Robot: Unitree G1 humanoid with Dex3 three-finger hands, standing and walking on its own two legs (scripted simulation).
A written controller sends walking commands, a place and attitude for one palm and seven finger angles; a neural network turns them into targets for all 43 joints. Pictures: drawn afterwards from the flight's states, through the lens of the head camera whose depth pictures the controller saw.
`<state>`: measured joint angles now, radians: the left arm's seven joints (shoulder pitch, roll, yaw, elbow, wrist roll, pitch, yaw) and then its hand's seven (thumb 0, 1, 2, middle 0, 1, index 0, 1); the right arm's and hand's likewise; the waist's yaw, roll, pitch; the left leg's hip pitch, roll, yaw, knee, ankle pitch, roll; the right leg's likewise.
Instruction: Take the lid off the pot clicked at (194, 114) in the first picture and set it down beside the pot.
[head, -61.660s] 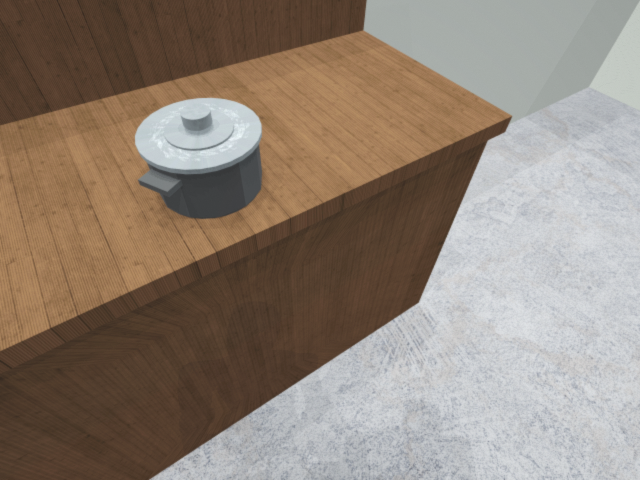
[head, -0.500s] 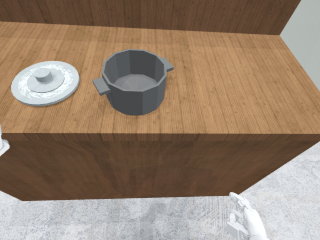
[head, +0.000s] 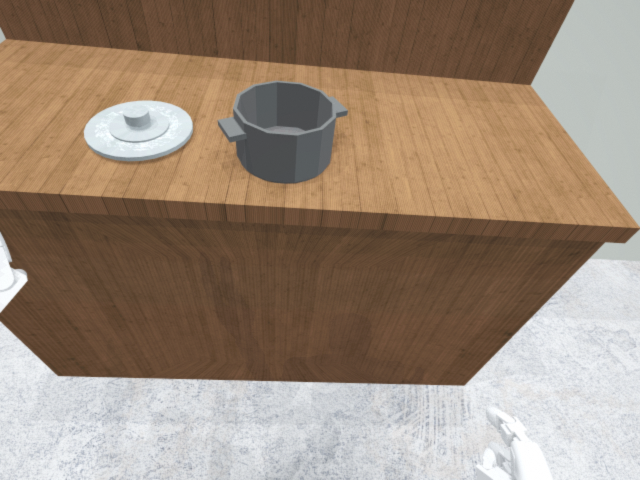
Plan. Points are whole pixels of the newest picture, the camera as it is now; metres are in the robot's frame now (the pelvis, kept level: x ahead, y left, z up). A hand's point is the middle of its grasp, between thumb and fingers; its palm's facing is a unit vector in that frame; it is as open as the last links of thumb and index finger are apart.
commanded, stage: stop stepping back and stand still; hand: left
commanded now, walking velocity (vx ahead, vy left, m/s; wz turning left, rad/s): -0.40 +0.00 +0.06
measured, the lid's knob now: (136, 115) +0.67 +0.35 +0.08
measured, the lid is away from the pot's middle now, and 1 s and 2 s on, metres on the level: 0.26 0.26 0.26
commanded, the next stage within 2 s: let the arm hang, fingers relaxed in 1.76 s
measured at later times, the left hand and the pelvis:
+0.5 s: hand out of the picture +0.11 +0.27 +0.27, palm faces +0.55 -0.80 -0.22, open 7.4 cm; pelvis -0.06 +0.02 -0.02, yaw +2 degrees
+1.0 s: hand out of the picture +0.17 +0.37 +0.11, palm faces +0.36 -0.82 -0.44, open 7.4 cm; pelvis -0.06 +0.09 +0.01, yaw +4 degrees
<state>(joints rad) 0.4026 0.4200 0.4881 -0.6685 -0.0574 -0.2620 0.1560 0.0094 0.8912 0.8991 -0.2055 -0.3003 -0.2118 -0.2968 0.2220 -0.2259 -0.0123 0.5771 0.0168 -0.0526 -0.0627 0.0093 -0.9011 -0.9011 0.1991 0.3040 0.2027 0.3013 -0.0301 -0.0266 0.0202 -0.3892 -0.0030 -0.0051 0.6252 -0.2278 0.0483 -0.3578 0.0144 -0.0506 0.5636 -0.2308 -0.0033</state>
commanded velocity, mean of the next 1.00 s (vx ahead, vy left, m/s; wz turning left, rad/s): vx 0.07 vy -0.01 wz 0.00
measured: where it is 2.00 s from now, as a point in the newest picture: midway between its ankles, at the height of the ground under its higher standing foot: outside the picture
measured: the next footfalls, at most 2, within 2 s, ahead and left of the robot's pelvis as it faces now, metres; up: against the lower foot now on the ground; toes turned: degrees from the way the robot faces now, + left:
right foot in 0.18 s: -0.11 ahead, -0.14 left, +0.00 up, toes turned +1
right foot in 1.12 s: -0.04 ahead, +0.00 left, +0.00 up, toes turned +6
